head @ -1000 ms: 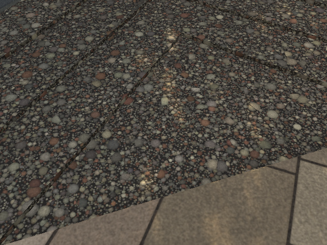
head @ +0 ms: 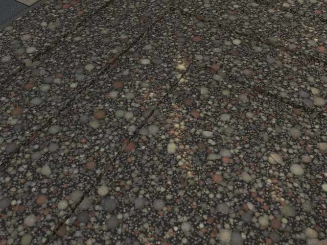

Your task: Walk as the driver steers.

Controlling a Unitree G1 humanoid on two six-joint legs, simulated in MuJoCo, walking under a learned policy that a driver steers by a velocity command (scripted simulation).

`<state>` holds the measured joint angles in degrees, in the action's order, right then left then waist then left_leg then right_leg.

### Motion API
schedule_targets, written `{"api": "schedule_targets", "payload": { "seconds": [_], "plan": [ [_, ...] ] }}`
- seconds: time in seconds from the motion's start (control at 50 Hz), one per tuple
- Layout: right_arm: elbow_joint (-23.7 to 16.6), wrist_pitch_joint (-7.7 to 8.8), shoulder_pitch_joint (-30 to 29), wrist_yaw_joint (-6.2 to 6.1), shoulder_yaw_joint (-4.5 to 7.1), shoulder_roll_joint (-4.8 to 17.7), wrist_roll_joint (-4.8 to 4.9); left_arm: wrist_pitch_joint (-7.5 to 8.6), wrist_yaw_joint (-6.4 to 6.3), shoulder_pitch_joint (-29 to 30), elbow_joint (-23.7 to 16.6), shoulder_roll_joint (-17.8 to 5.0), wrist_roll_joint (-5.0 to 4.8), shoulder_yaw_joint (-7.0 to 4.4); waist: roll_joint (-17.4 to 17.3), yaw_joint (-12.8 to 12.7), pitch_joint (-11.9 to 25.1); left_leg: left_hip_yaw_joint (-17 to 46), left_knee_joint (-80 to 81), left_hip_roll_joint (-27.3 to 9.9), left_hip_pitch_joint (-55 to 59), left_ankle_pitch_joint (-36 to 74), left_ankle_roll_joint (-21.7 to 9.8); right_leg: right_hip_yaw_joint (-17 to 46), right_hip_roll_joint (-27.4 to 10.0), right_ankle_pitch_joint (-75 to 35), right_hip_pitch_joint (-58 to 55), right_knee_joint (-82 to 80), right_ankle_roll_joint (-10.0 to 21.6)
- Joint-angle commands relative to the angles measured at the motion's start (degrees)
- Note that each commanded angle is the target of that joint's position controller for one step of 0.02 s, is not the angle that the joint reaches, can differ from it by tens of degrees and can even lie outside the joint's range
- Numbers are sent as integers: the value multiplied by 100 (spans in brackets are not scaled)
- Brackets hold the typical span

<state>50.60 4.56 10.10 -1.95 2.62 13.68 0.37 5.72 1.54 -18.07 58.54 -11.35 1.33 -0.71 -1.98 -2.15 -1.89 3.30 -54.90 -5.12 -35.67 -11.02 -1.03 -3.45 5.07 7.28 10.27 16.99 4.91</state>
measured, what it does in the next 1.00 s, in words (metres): walks ahead: left foot, then left foot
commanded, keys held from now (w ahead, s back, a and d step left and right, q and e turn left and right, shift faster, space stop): no key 0.30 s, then w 0.70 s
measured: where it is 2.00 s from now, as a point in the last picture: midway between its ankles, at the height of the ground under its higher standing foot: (158, 190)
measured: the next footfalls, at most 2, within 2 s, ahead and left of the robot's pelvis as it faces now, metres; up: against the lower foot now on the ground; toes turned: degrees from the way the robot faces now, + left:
left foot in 0.14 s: +0.18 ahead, +0.13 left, +0.00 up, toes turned +0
left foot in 0.82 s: +0.32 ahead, +0.17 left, +0.00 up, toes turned +1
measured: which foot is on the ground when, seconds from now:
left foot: up 0.00-0.12, down 0.14-0.56, up 0.58-0.80, down 0.82-1.00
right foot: down 0.00-0.86, up 0.88-1.00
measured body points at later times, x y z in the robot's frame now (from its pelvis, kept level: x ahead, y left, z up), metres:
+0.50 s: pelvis +0.11 +0.03 -0.01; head +0.12 +0.02 +0.44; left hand +0.11 +0.27 -0.17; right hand +0.18 -0.23 -0.16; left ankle +0.14 +0.13 -0.74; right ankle +0.03 -0.08 -0.74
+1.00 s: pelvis +0.29 +0.06 -0.01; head +0.31 +0.06 +0.44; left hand +0.38 +0.31 -0.15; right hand +0.35 -0.18 -0.15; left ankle +0.28 +0.17 -0.74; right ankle +0.24 -0.06 -0.66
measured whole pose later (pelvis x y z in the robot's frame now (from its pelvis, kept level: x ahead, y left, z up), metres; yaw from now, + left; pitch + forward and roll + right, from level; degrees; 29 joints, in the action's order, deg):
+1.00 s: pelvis +0.29 +0.06 -0.01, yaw -1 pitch -1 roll +2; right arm 56.9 7.5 12.9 4.3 3.4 11.2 1.8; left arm 5.8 0.7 -12.1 55.3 -12.8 -2.2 -1.0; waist 2.2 1.2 -3.0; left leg -3.0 -29.8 2.4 -12.5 -16.3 -2.6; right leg 1.0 -3.2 23.9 26.6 69.4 5.2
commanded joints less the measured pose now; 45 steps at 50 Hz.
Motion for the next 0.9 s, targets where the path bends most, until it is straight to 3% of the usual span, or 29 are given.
{"api": "schedule_targets", "payload": {
  "seconds": [0.02,0.04,0.1,0.12,0.14,0.16,0.18,0.2,0.22,0.26,0.3,0.34,0.4,0.48,0.52,0.56,0.6,0.62,0.66,0.7,0.74,0.76,0.78,0.8,0.82,0.84,0.86,0.88,0.9],
  "plan": [
    [-96,-102,467,10,-15,17,-72,2,-153,337,-314,-858,-21,-119,552,325,514,-244,1129,169,1328,904,121,314,-1256,-3872,585,-230,741],
    [-62,-147,516,24,-14,37,-45,-43,-142,220,-219,-867,8,-120,600,335,690,-236,1135,196,1640,1032,149,325,-1326,-3870,576,-150,756],
    [42,-235,523,44,38,248,-56,-111,-132,237,-141,-761,-27,-87,499,338,595,-333,1241,325,2063,1071,117,412,-1380,-3202,661,128,764],
    [114,-230,675,54,42,234,-74,-123,-134,343,-136,-686,-77,-62,540,434,521,-367,1565,375,2250,1013,50,440,-1328,-2905,713,345,706],
    [-3,-186,523,40,47,285,-114,-154,-160,514,-161,-659,-230,-47,629,494,280,-256,2620,349,2157,934,-99,642,-1228,-2407,480,585,519],
    [-12,-139,535,14,132,624,-167,-152,-192,226,-111,-566,-214,-24,164,409,436,137,3032,-17,2597,2791,-252,653,-974,-1789,371,1033,233],
    [5,-162,522,3,191,960,-156,-140,-191,-629,28,-401,-90,12,-614,-69,885,592,2677,-539,3415,4049,-717,533,-595,-195,713,1413,-10],
    [75,-222,536,29,87,558,-137,-183,-219,-859,159,-160,-69,83,-1070,-73,1034,971,2817,-853,3477,3758,-1220,354,-406,1243,965,1766,-218],
    [119,-231,518,70,11,259,-152,-271,-255,-634,94,-266,-106,70,-1023,-12,934,1341,3132,-963,3105,2519,-1363,344,-437,1604,991,1813,-288],
    [-23,-233,-52,89,-5,315,-102,-508,-324,-287,57,-370,-75,53,-585,-106,538,1290,3468,-706,2274,789,-1085,401,-586,1303,674,1278,-265],
    [-82,-252,-346,72,36,385,-24,-635,-327,-234,165,-458,-34,47,-189,-75,143,611,3486,-104,1869,-258,-609,386,-570,1104,492,826,-265],
    [114,-248,80,35,134,561,48,-584,-331,-274,258,-520,-110,21,-21,68,179,439,3387,124,2149,-907,-580,270,-463,1515,601,855,-149],
    [221,-172,345,30,200,526,104,-393,-283,-161,222,-467,-146,8,-27,175,83,709,3409,-55,2341,-1712,-873,317,-545,1824,900,941,100],
    [175,-17,268,121,255,508,159,-164,-212,-329,268,-351,-167,-6,34,91,40,979,3277,-231,2309,-1289,-1125,505,-721,1647,865,985,271],
    [69,44,15,168,241,403,174,-95,-198,-639,360,-465,-194,-52,331,-44,78,497,2731,87,1950,-560,-999,834,-900,1451,404,663,382],
    [-131,169,-449,244,165,143,125,-73,-221,-1205,507,-910,-269,-197,1164,-227,-76,-566,1503,772,492,116,-596,1941,-1615,536,-897,98,686],
    [-338,278,-932,307,134,193,74,-33,-230,-1340,493,-983,-246,-232,1081,-354,-414,-577,869,565,-906,-1237,-499,2624,-2429,-1033,-1762,42,991],
    [-416,288,-1033,350,134,244,110,-34,-224,-1411,491,-946,-221,-222,845,-347,-472,-442,578,402,-1283,-1587,-504,2667,-2581,-1404,-2003,82,1062],
    [-418,273,-1049,435,133,279,159,-74,-212,-1188,332,-904,-169,-214,548,-265,-455,-427,692,202,-1212,-1005,-444,2092,-2305,-1460,-1965,92,886],
    [-301,234,-718,511,117,193,95,-106,-206,-956,269,-925,-152,-220,824,-98,-293,-575,503,272,-244,-56,-346,1562,-2064,-1893,-1238,171,742],
    [-132,197,-147,569,126,161,73,-110,-168,-609,124,-898,-166,-200,821,222,-153,-843,571,480,1065,198,-398,1030,-1747,-2626,-231,462,596],
    [-102,192,-192,542,188,246,123,-87,-138,-517,41,-823,-151,-169,821,232,-166,-856,1072,577,1492,652,-428,715,-1385,-2485,-1,674,456],
    [-154,211,-417,537,232,350,227,-40,-180,-597,120,-811,-217,-170,1095,162,-199,-186,1545,229,1013,1182,-474,968,-1552,-1650,-671,992,288],
    [-183,238,-532,545,262,481,247,-18,-221,-551,97,-867,-250,-177,1119,144,-226,-299,1994,261,770,1190,-496,986,-1570,-1589,-1069,1259,261],
    [-105,273,-402,570,292,556,234,-21,-218,-462,60,-936,-231,-192,1022,237,-169,-418,2301,337,1249,1238,-538,979,-1558,-1738,-907,1705,254],
    [63,413,24,590,412,820,216,-110,-196,-941,93,-476,-265,-87,93,294,86,-150,3030,234,2425,1288,-732,553,-901,-1667,-103,2839,-71],
    [387,448,1075,622,511,1027,165,-138,-204,-941,60,-255,-251,12,-619,728,760,1202,3552,-506,4083,283,-1081,81,-521,-910,1304,4795,-420],
    [696,406,1919,680,494,965,186,-42,-189,-201,-296,-256,-261,84,-1192,1263,1248,2782,3981,-1221,5104,-1170,-1304,577,-455,1612,2507,6298,-208],
    [689,369,1606,719,416,904,247,58,-159,500,-653,-584,-393,2,-1230,1221,674,3111,4067,-1327,4922,-1539,-1241,957,-635,2283,3356,6558,87]
  ]
}}
Keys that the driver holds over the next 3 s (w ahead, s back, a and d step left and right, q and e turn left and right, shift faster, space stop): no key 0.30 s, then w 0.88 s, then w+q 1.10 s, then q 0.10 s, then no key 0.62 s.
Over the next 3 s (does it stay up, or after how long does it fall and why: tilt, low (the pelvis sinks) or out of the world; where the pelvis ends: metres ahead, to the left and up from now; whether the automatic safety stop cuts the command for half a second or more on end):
stays up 1.08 0.32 -0.11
